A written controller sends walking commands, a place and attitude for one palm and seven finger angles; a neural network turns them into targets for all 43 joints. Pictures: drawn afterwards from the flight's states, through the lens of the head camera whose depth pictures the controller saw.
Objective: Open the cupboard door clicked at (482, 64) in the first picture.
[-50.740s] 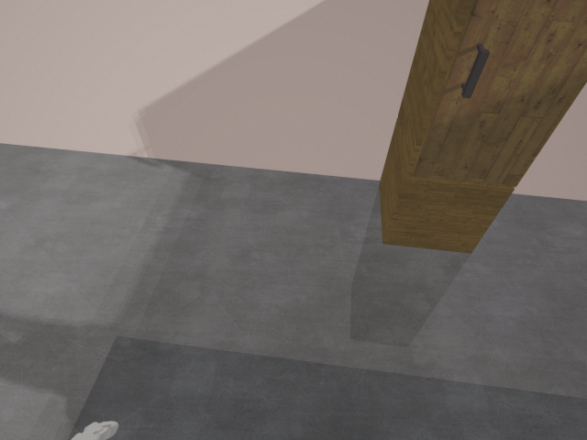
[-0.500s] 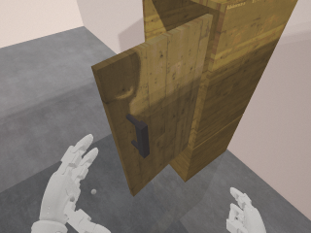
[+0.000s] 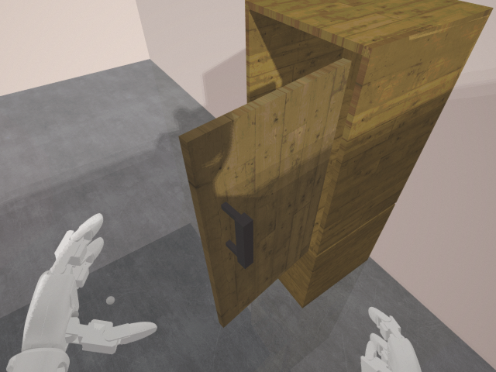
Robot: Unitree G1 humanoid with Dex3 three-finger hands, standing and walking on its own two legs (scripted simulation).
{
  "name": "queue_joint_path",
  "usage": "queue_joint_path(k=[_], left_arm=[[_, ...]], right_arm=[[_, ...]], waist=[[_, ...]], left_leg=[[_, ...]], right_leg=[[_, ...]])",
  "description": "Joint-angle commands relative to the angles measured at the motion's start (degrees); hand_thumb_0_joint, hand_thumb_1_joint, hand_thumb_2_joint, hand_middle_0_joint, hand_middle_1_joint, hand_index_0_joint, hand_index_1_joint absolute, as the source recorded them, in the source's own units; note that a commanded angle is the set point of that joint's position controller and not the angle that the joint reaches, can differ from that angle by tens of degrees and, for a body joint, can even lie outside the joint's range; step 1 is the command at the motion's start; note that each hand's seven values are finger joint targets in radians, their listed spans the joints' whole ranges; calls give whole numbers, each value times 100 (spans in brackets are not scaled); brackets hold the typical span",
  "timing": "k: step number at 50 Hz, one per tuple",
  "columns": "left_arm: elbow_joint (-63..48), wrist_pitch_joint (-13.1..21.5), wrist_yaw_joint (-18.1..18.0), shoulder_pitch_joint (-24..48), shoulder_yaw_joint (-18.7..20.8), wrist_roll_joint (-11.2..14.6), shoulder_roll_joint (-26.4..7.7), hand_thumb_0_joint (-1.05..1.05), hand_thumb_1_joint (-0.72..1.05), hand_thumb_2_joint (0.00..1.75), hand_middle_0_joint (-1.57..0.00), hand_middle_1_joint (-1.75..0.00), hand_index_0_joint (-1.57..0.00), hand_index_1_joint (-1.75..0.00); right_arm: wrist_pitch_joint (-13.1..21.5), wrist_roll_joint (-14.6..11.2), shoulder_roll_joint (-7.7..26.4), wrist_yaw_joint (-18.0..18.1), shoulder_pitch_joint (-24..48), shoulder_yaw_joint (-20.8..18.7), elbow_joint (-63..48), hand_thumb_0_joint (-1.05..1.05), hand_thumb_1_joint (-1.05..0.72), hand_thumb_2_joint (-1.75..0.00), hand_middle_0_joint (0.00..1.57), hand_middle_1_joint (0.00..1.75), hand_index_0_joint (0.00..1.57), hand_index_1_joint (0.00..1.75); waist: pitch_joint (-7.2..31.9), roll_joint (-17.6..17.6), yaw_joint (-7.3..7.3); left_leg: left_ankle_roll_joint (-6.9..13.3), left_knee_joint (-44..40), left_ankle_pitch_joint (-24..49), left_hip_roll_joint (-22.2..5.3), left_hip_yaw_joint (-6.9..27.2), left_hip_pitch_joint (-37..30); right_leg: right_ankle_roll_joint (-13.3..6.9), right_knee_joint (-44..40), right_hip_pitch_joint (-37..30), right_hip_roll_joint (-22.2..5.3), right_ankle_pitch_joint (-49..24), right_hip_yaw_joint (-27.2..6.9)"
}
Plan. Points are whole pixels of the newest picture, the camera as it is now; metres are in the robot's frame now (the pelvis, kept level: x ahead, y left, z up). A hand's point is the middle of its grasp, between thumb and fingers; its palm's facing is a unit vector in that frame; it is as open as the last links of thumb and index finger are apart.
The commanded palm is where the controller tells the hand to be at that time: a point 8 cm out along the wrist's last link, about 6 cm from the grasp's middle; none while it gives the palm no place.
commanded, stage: draw the hand back to the body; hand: left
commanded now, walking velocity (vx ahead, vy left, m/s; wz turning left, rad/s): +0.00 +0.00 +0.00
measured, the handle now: (236, 235) +0.32 +0.06 +0.06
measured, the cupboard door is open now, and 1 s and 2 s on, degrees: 98 98 98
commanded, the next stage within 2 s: step back with the hand held close in 0.84 s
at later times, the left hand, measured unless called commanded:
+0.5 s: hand (49, 248) +0.21 +0.26 +0.17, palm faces +0.43 -0.81 -0.40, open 8.6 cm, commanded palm +0.16 +0.30 +0.19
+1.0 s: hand (55, 255) +0.20 +0.25 +0.17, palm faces +0.43 -0.82 -0.38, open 7.4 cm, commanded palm +0.15 +0.29 +0.20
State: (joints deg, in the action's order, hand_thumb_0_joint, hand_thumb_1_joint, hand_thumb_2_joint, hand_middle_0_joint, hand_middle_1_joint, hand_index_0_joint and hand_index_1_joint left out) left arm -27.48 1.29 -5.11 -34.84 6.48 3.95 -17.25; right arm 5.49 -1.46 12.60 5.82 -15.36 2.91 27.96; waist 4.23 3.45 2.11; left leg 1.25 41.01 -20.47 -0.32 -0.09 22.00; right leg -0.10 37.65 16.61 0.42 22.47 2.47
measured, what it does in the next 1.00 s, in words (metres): stands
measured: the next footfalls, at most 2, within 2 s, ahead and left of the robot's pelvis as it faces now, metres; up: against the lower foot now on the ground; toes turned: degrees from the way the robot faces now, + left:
none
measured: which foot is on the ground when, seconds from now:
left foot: down 0.00-1.00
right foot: down 0.00-1.00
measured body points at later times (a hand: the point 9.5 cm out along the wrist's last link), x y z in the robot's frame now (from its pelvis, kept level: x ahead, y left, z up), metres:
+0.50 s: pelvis +0.02 +0.00 +0.02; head +0.00 -0.01 +0.47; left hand +0.18 +0.30 +0.20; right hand +0.21 -0.22 -0.06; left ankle +0.01 +0.10 -0.72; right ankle -0.03 -0.12 -0.72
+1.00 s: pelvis +0.01 -0.01 +0.02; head -0.01 -0.02 +0.47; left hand +0.17 +0.29 +0.20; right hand +0.19 -0.23 -0.06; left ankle +0.01 +0.10 -0.72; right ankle -0.03 -0.12 -0.72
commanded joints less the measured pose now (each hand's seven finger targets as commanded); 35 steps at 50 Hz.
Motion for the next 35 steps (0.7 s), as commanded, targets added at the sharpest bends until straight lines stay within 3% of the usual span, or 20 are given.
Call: queue_joint_path(k=[1, 4, 6, 8, 11, 20, 23, 24, 26, 31, 35], left_arm=[[-1201, 418, -265, 504, 728, -78, -765, 0, 13, 57, -17, -30, -17, -30], [-1184, 448, -294, 624, 861, -83, -830, 0, 23, 62, -18, -30, -18, -30], [-1164, 460, -289, 640, 935, -85, -843, 0, 31, 64, -18, -30, -18, -30], [-1084, 485, -314, 692, 1148, -89, -1005, 0, 37, 68, -18, -30, -18, -30], [-1044, 495, -289, 770, 1253, -65, -959, 0, 48, 72, -19, -30, -19, -30], [-838, 518, -282, 1056, 1879, 17, -1253, 0, 80, 86, -20, -30, -20, -30], [-745, 524, -294, 1264, 2080, 27, -1405, 0, 90, 90, -20, -30, -20, -30], [-694, 526, -264, 1195, 1896, 29, -1194, 0, 90, 90, -20, -30, -20, -30], [-659, 521, -235, 1158, 1796, 33, -1109, 0, 90, 90, -20, -30, -20, -30], [-757, 541, -237, 1171, 1928, 34, -1272, 0, 90, 90, -20, -30, -20, -30], [-771, 558, -244, 1250, 1962, 34, -1311, 0, 90, 90, -20, -30, -20, -30]], right_arm=[[351, 44, 538, 88, 768, -199, -771, 0, -90, -90, 20, 30, 20, 30], [395, 60, 558, 59, 863, -203, -656, 0, -90, -90, 20, 30, 20, 30], [403, 62, 572, 36, 898, -221, -581, 0, -90, -90, 20, 30, 20, 30], [406, 80, 594, 20, 933, -241, -502, 0, -90, -90, 20, 30, 20, 30], [393, 89, 589, -17, 963, -250, -434, 0, -90, -90, 20, 30, 20, 30], [274, 99, 610, -72, 1051, -345, -276, 0, -90, -90, 20, 30, 20, 30], [243, 104, 630, -72, 1077, -363, -213, 0, -90, -90, 20, 30, 20, 30], [242, 102, 608, -89, 1071, -363, -216, 0, -90, -90, 20, 30, 20, 30], [225, 101, 640, -118, 1071, -391, -213, 0, -90, -90, 20, 30, 20, 30], [195, 118, 644, -122, 1127, -417, -228, 0, -90, -90, 20, 30, 20, 30], [191, 109, 607, -95, 1163, -399, -188, 0, -90, -90, 20, 30, 20, 30]], waist=[[40, -54, 12], [47, -112, 36], [35, 34, 54], [104, -129, 98], [-38, -1, 102], [-11, -65, 157], [1, 71, 173], [-66, 104, 141], [-52, 31, 138], [97, -161, 181], [-80, 111, 171]], left_leg=[[36, -1095, 1021, -79, 149, -929], [19, -1302, 1242, -94, 171, -1109], [-2, -1425, 1413, -114, 157, -1263], [1, -1507, 1565, -107, 139, -1320], [-26, -1648, 1776, -127, 124, -1429], [-27, -1774, 2322, -134, 4, -1706], [-22, -1800, 2350, -126, -31, -1775], [-26, -1823, 2351, -130, -33, -1808], [-19, -1858, 2441, -144, -25, -1845], [8, -1879, 2345, -109, -45, -1871], [1, -1893, 2133, -84, -80, -1862]], right_leg=[[-107, -1059, 84, -47, -1048, -19], [-113, -1171, -189, -41, -1235, -9], [-107, -1239, -291, -33, -1341, -6], [-125, -1325, -526, -31, -1477, -10], [-111, -1407, -603, -21, -1629, 3], [-91, -1628, -912, -4, -2156, -38], [-97, -1713, -980, -11, -2205, -60], [-85, -1711, -936, -18, -2193, -57], [-70, -1730, -951, -7, -2226, -48], [-63, -1771, -1067, -4, -2278, -62], [-72, -1875, -997, -7, -2136, -92]])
